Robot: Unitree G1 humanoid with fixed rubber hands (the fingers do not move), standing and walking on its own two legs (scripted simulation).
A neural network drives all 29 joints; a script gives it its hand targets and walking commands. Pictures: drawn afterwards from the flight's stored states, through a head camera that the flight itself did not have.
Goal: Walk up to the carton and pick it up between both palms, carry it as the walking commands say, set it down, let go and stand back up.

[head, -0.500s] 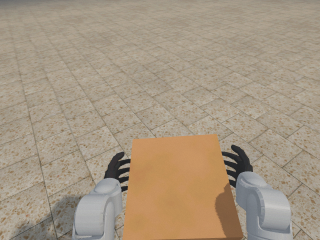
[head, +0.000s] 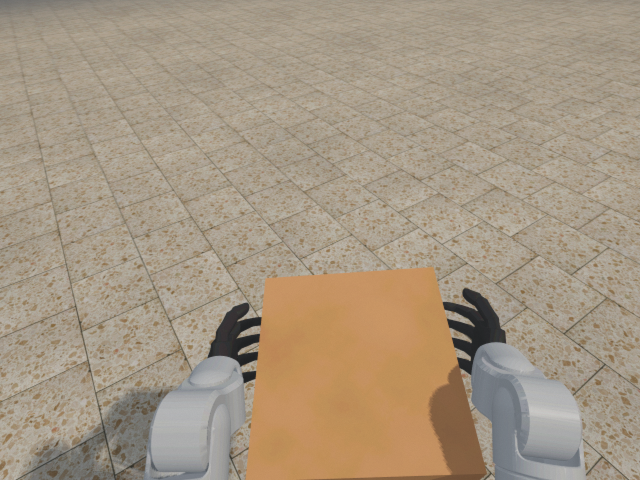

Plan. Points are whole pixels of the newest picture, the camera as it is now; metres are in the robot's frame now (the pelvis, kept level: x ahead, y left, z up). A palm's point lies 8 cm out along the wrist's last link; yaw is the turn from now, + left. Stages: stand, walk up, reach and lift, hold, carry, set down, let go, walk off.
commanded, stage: carry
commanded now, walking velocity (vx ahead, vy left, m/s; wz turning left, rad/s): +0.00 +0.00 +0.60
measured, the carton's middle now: (357, 399) +0.25 -0.01 +0.00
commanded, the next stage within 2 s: none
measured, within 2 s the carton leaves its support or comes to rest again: neither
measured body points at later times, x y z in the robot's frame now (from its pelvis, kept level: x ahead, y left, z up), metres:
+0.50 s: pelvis +0.01 +0.01 +0.00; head +0.02 +0.00 +0.45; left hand +0.25 +0.17 +0.08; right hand +0.30 -0.12 +0.08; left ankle +0.07 +0.06 -0.72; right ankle +0.03 -0.12 -0.72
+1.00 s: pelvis +0.03 +0.00 +0.01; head +0.07 +0.00 +0.46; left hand +0.23 +0.21 +0.09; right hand +0.35 -0.05 +0.09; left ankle +0.01 +0.13 -0.68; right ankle +0.02 -0.09 -0.73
